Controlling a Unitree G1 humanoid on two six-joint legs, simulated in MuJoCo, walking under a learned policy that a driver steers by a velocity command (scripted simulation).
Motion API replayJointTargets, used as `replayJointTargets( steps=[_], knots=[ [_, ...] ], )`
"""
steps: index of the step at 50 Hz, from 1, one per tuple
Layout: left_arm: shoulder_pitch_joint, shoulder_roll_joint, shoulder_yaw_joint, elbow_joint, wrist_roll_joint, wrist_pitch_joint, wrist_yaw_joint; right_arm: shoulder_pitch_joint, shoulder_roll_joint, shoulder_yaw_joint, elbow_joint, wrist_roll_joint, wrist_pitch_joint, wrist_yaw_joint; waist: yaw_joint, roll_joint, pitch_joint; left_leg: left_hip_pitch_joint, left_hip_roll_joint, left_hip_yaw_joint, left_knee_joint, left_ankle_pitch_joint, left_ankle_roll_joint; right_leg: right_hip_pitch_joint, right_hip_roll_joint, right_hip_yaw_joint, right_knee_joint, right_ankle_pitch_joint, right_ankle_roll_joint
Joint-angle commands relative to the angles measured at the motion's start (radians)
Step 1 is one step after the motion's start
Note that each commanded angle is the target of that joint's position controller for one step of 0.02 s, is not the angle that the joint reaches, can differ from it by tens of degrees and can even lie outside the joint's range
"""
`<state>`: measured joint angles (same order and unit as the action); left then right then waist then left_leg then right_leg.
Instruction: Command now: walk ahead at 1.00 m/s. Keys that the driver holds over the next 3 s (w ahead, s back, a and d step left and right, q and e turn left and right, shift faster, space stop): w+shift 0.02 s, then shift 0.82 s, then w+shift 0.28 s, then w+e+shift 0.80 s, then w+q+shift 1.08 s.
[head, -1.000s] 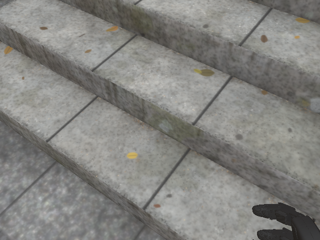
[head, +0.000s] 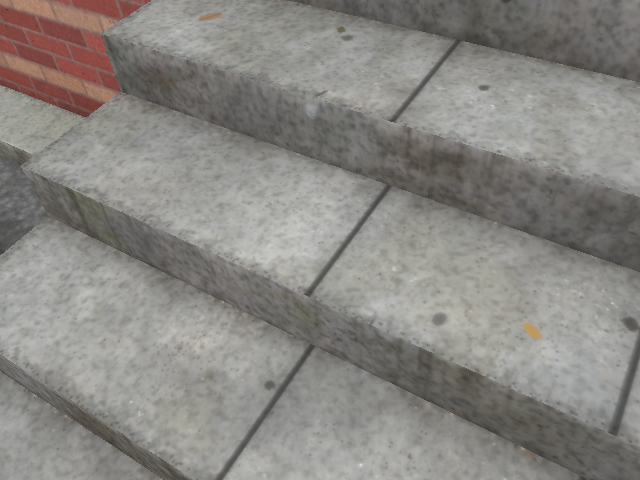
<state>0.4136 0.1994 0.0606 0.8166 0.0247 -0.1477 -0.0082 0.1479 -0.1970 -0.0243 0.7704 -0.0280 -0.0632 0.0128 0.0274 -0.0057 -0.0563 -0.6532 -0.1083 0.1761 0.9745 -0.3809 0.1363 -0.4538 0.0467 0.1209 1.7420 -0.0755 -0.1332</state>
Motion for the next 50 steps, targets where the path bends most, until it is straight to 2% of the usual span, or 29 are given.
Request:
replayJointTargets(
  steps=[1,2,4,5,8,9,10,11,12,14,15,16,17,18,20,21,24,27,28,32,35,38,39,40,42,43,45,48,50],
  knots=[
    [-0.214,-0.181,-0.088,-0.261,0.036,0.011,0.004,0.224,0.043,-0.015,0.158,-0.015,-0.041,-0.004,-0.004,-0.108,0.023,0.371,0.271,-0.602,-0.593,0.058,0.090,-0.599,-0.019,0.062,0.522,-0.115,-0.052],
    [-0.146,-0.145,-0.083,-0.233,0.007,0.044,0.006,0.228,0.073,-0.003,0.173,-0.023,-0.052,0.001,0.027,-0.084,0.069,0.321,0.266,-0.488,-0.600,0.212,0.074,-0.618,-0.015,0.039,0.465,-0.155,-0.039],
    [-0.207,-0.137,-0.091,-0.248,-0.006,0.073,0.024,0.269,0.060,0.011,0.215,-0.005,-0.074,0.017,0.045,-0.090,0.133,0.258,0.252,-0.365,-0.627,0.441,0.030,-0.692,0.001,0.005,0.399,-0.270,-0.017],
    [-0.288,-0.174,-0.099,-0.264,-0.018,0.082,0.041,0.311,0.045,0.013,0.246,-0.012,-0.073,0.023,0.019,-0.005,0.137,0.278,0.250,-0.330,-0.674,0.502,0.035,-0.786,0.035,-0.074,0.533,-0.336,-0.015],
    [-0.505,-0.177,-0.134,-0.396,-0.008,0.077,0.053,0.354,-0.021,0.018,0.277,0.021,-0.080,0.025,0.034,0.034,0.202,0.265,0.224,-0.238,-0.786,0.561,-0.014,-0.855,-0.041,-0.185,0.278,-0.431,-0.007],
    [-0.592,-0.172,-0.143,-0.441,0.000,0.079,0.051,0.375,-0.013,0.023,0.283,0.039,-0.074,-0.003,0.011,0.029,0.188,0.250,0.219,-0.240,-0.870,0.670,-0.022,-0.744,-0.070,-0.223,0.111,-0.424,-0.008],
    [-0.545,-0.153,-0.142,-0.415,0.010,0.087,0.041,0.345,-0.040,0.022,0.254,0.052,-0.058,-0.022,0.018,-0.005,0.094,0.240,0.188,-0.161,-0.921,0.922,-0.016,-0.494,-0.072,-0.279,-0.087,-0.330,-0.003],
    [-0.470,-0.143,-0.138,-0.380,-0.010,0.086,0.037,0.303,-0.077,0.011,0.201,0.054,-0.063,-0.030,0.030,0.000,0.028,0.146,0.175,-0.120,-0.900,1.176,-0.014,-0.180,-0.054,-0.328,-0.262,-0.262,0.000],
    [-0.373,-0.117,-0.131,-0.341,-0.041,0.084,0.043,0.306,-0.157,-0.014,0.177,0.080,-0.076,-0.034,0.062,0.070,-0.086,0.179,0.204,-0.145,-0.807,1.500,0.013,0.071,0.000,-0.329,-0.393,-0.177,0.001],
    [-0.128,-0.043,-0.084,-0.228,-0.029,0.101,0.060,0.267,-0.291,-0.067,0.147,0.079,-0.095,-0.032,0.160,0.179,-0.250,0.512,0.285,-0.200,-0.520,1.809,-0.007,0.159,0.020,-0.273,-0.633,-0.121,0.013],
    [-0.071,0.011,-0.065,-0.190,-0.008,0.093,0.058,0.241,-0.275,-0.077,0.122,0.078,-0.102,-0.018,0.184,0.152,-0.244,0.586,0.256,-0.185,-0.299,1.740,-0.046,0.212,0.052,-0.246,-0.905,-0.098,0.010],
    [-0.066,0.113,-0.025,-0.161,0.021,0.085,0.055,0.324,-0.163,-0.070,0.095,0.061,-0.104,-0.008,0.119,-0.065,-0.263,0.331,0.088,-0.186,0.154,0.532,-0.128,0.447,-0.175,0.125,-0.996,0.594,-0.134],
    [-0.041,0.106,-0.025,-0.130,0.008,0.088,0.066,0.444,-0.080,-0.055,0.083,0.083,-0.078,0.006,0.074,-0.187,-0.430,0.176,-0.055,-0.354,0.630,0.045,-0.172,0.513,-0.433,0.527,-1.153,1.064,-0.321],
    [-0.149,0.079,-0.018,-0.137,-0.009,0.076,0.051,0.443,-0.075,-0.056,0.049,0.040,-0.061,0.012,0.004,-0.028,-0.387,0.140,-0.018,-0.370,0.745,0.123,-0.160,0.389,-0.381,0.532,-1.208,0.779,-0.313],
    [-0.191,0.005,-0.014,-0.053,-0.019,0.064,0.047,0.325,-0.028,-0.052,0.018,-0.022,-0.025,-0.003,-0.048,0.130,-0.074,-0.054,0.040,-0.319,0.723,0.123,-0.126,0.219,-0.301,0.355,-1.197,0.347,-0.196],
    [-0.170,-0.028,-0.016,-0.010,-0.014,0.054,0.052,0.282,-0.007,-0.044,0.003,-0.028,-0.005,-0.012,-0.055,0.112,-0.004,-0.101,0.054,-0.339,0.705,0.098,-0.114,0.156,-0.256,0.251,-1.214,0.276,-0.161],
    [-0.081,-0.063,-0.020,0.082,0.001,0.033,0.041,0.223,0.048,-0.015,-0.049,-0.011,0.027,-0.038,-0.074,-0.001,0.041,-0.219,0.046,-0.320,0.777,0.032,-0.070,0.119,-0.240,0.147,-1.310,0.168,-0.116],
    [-0.115,-0.003,-0.008,0.083,0.002,0.033,0.034,0.225,0.021,-0.006,-0.082,-0.023,0.026,-0.035,-0.139,0.016,0.021,-0.145,0.071,-0.263,0.515,0.161,-0.097,0.039,-0.178,-0.014,-1.352,0.296,-0.094],
    [-0.137,-0.023,-0.021,0.071,0.000,0.038,0.044,0.212,0.031,0.000,-0.079,-0.019,0.031,-0.027,-0.146,0.000,-0.008,-0.072,0.104,-0.218,0.384,0.182,-0.130,0.023,-0.177,-0.056,-1.353,0.379,-0.105],
    [-0.084,0.060,-0.009,0.041,0.006,0.026,0.052,0.225,0.052,0.018,-0.024,0.016,0.039,-0.017,-0.086,-0.110,-0.101,0.243,0.135,-0.126,-0.040,0.248,-0.137,0.093,-0.191,-0.114,-1.399,0.517,-0.059],
    [-0.025,0.046,-0.006,0.045,0.003,0.033,0.024,0.223,0.034,0.004,-0.003,0.013,0.034,-0.031,-0.034,-0.143,-0.077,0.343,0.105,-0.099,-0.235,0.273,-0.104,0.162,-0.213,-0.084,-1.385,0.382,-0.047],
    [0.032,0.041,0.001,0.061,-0.004,0.067,0.029,0.217,0.017,-0.001,0.018,0.005,-0.005,-0.039,-0.022,-0.065,0.046,0.459,0.141,-0.155,-0.591,0.325,-0.101,0.144,-0.164,-0.083,-1.257,0.121,0.013],
    [0.103,0.002,-0.004,0.058,-0.002,0.079,0.037,0.255,-0.003,-0.003,0.021,-0.008,-0.016,-0.038,0.006,0.073,0.019,0.542,0.299,-0.322,-0.570,0.677,-0.083,0.081,-0.128,-0.098,-1.157,-0.212,0.053],
    [0.217,-0.067,-0.022,0.084,-0.034,0.100,0.039,0.219,0.044,0.018,0.007,-0.008,-0.007,-0.043,0.054,0.151,-0.034,0.511,0.394,-0.391,-0.592,0.693,0.028,0.109,-0.103,-0.104,-1.179,-0.382,0.090],
    [0.140,-0.014,-0.015,0.111,-0.017,0.133,0.052,0.152,0.078,0.019,-0.001,0.001,0.004,-0.038,0.024,0.110,0.116,0.279,0.282,-0.362,-0.678,0.173,-0.023,0.209,-0.097,-0.096,-1.319,-0.278,0.091],
    [0.104,0.021,-0.004,0.102,-0.002,0.138,0.050,0.212,0.021,-0.004,0.019,0.005,0.015,-0.037,-0.004,0.117,0.130,0.259,0.227,-0.347,-0.710,-0.163,-0.026,0.192,-0.060,-0.122,-1.270,-0.367,0.068],
    [0.080,0.042,0.009,0.074,0.015,0.136,0.029,0.263,-0.091,-0.050,0.034,0.021,0.044,-0.040,-0.006,0.205,0.175,0.214,0.258,-0.442,-0.801,-0.533,0.030,0.124,-0.024,-0.156,-1.181,-0.530,0.028],
    [0.106,-0.019,-0.006,0.076,0.015,0.109,0.011,0.135,-0.055,-0.059,0.000,0.028,0.042,-0.033,0.056,0.098,0.140,0.094,0.274,-0.459,-0.775,-0.429,0.066,0.279,-0.028,-0.153,-1.181,-0.392,-0.023],
    [0.238,0.010,0.001,0.112,0.011,0.098,0.019,-0.056,-0.037,-0.060,-0.066,0.034,0.022,-0.022,0.152,-0.065,0.090,-0.155,0.162,-0.280,-0.557,-0.218,0.003,0.534,-0.103,-0.010,-1.326,-0.462,-0.076]
  ],
)
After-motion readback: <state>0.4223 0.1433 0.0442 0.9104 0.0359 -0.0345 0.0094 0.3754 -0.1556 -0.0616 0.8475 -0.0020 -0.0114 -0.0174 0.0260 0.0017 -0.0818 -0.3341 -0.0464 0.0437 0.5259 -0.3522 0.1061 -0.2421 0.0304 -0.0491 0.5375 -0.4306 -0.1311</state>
